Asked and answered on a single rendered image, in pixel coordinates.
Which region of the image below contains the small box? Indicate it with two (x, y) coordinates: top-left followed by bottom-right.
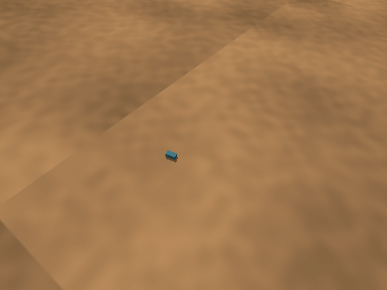
(165, 150), (177, 160)

